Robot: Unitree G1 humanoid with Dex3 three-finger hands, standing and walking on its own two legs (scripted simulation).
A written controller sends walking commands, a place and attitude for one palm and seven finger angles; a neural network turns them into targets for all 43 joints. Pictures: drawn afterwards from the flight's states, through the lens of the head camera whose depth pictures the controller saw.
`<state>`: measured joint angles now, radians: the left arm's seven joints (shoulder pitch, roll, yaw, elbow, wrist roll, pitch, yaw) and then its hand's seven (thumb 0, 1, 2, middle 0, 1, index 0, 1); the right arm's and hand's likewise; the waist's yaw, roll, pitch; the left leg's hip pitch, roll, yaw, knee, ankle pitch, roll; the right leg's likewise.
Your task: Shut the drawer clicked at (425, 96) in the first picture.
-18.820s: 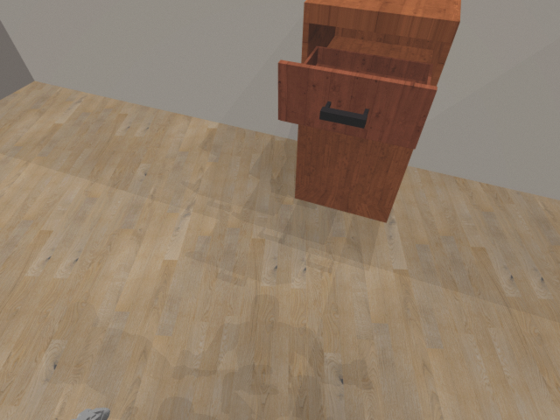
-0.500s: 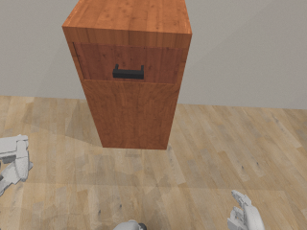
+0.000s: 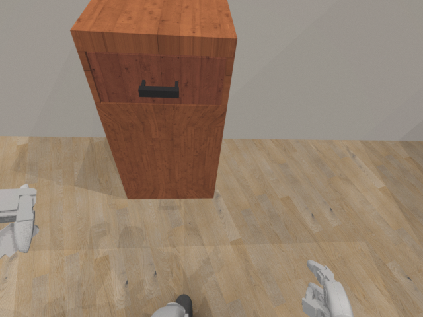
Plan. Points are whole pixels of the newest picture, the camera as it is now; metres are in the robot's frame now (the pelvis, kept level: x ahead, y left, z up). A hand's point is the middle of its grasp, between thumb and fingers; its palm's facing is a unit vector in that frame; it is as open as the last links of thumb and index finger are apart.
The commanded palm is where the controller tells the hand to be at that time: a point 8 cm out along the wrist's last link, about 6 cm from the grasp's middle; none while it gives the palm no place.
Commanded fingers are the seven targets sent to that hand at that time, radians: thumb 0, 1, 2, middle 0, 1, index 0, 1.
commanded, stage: step back with the hand held close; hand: left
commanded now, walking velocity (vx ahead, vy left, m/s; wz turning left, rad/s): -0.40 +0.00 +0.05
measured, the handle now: (159, 87) +0.77 +0.19 -0.02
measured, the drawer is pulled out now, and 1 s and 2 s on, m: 0.00 0.00 0.00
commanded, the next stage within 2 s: stop stepping back and stand still in 0.08 s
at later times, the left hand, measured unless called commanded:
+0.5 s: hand out of the picture +0.11 +0.27 +0.17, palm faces +0.41 -0.82 -0.40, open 3.2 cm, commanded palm +0.06 +0.30 +0.19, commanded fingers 0.00 0.90 0.90 -1.40 -1.60 -1.40 -1.60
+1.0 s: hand out of the picture +0.12 +0.26 +0.16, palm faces +0.33 -0.83 -0.44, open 3.3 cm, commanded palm none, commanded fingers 0.00 0.90 0.90 -1.32 -1.51 -1.32 -1.51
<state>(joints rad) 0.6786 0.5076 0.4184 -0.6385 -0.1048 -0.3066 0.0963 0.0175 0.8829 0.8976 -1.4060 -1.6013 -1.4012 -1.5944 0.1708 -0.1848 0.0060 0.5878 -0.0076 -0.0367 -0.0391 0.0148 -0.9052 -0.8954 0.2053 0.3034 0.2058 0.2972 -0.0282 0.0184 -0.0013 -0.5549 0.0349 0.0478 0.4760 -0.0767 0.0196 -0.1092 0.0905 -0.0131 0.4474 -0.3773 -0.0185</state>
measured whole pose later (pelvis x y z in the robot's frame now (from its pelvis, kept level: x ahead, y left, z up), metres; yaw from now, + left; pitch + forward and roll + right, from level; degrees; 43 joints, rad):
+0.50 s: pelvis -0.07 +0.02 +0.01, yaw -1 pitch +0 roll -1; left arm 0.60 0.38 0.37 -0.55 -0.04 -0.21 0.16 0.02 0.88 0.90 -1.41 -1.60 -1.40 -1.59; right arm 0.27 -0.21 -0.01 0.67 0.01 -0.09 -0.10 0.02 -0.91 -0.90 0.20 0.30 0.20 0.30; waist 0.01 -0.02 -0.03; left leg -0.32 -0.01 -0.01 0.56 -0.23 0.04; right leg -0.22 0.01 -0.04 0.53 -0.32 0.00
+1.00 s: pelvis -0.08 +0.02 +0.01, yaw -1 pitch +0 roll -1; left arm 0.59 0.37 0.32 -0.47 -0.03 -0.24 0.13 0.02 0.89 0.90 -1.41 -1.60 -1.40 -1.60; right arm 0.21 -0.22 -0.01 0.66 0.01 -0.13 -0.05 0.02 -0.91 -0.90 0.20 0.30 0.20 0.30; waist 0.01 0.00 0.01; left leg -0.29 -0.01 -0.02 0.49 -0.20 0.02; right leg -0.16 0.04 -0.02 0.44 -0.27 -0.02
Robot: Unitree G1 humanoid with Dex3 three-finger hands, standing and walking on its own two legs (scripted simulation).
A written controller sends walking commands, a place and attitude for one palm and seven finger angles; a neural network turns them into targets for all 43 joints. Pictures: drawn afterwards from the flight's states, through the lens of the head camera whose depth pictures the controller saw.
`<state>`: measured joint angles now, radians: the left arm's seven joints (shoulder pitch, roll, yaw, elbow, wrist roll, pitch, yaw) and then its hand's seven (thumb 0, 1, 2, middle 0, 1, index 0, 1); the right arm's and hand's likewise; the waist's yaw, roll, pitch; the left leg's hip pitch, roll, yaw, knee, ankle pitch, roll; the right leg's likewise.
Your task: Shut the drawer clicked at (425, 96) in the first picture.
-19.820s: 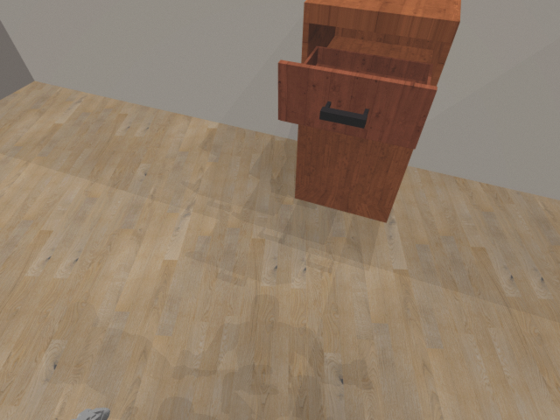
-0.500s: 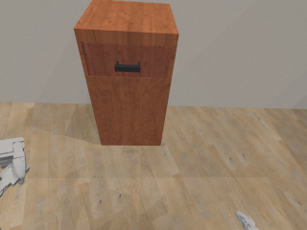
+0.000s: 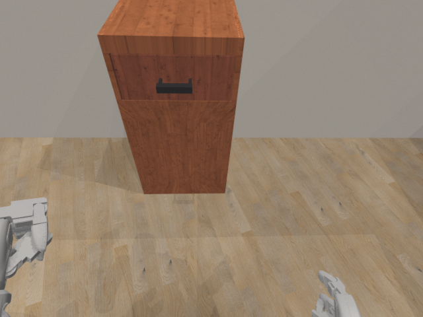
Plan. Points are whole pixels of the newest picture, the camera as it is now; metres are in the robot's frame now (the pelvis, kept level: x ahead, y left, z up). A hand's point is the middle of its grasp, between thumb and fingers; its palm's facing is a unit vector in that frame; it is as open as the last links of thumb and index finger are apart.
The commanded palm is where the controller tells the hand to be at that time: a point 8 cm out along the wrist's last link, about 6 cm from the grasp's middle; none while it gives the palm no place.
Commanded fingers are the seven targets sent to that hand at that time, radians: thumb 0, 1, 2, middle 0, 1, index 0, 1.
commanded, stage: let the arm hang, fingers relaxed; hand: left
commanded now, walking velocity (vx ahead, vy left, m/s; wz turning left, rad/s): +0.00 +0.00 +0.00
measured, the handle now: (174, 84) +0.84 +0.19 -0.03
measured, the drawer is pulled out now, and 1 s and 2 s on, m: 0.00 0.00 0.00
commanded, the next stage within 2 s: look to check the result in 1.08 s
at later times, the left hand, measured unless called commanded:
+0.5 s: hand out of the picture -0.08 +0.21 -0.17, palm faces +0.05 -0.97 -0.24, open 4.7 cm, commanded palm none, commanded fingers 0.00 0.90 0.90 -0.32 -0.43 -0.32 -0.43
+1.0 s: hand out of the picture -0.01 +0.15 -0.18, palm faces +0.06 -0.99 -0.16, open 7.3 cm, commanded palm none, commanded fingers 0.00 0.90 0.90 -0.20 -0.30 -0.20 -0.30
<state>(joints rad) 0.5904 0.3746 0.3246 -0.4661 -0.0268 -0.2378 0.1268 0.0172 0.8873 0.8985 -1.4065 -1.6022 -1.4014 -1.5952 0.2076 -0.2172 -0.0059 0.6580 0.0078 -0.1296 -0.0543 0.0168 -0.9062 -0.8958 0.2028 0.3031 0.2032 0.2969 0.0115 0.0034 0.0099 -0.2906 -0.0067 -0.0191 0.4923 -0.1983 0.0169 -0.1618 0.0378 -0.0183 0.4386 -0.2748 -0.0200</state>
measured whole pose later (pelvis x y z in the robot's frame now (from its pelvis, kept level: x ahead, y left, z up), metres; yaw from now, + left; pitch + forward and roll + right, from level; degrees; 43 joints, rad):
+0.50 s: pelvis -0.01 +0.01 +0.00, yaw +2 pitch -2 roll -1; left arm 0.34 0.23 0.01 1.14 0.01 0.03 0.02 0.01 0.90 0.90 -0.68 -0.86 -0.67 -0.84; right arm 0.28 -0.17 0.00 1.10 -0.01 0.03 -0.03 0.01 -0.91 -0.90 0.20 0.30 0.20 0.30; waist 0.02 0.00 0.09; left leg -0.27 -0.03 -0.04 0.45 -0.16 0.03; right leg -0.13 0.02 -0.05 0.41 -0.25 -0.02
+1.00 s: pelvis -0.01 -0.01 +0.00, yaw +1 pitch -2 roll +0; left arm 0.28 0.12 0.01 1.14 0.01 0.00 0.04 0.01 0.92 0.90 -0.21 -0.31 -0.20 -0.30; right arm 0.29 -0.12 -0.01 1.14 -0.02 0.01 -0.04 0.01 -0.91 -0.90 0.20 0.30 0.20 0.30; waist -0.01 0.00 0.04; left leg -0.24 -0.02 -0.03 0.43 -0.16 0.01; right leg -0.13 0.02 -0.04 0.44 -0.27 -0.03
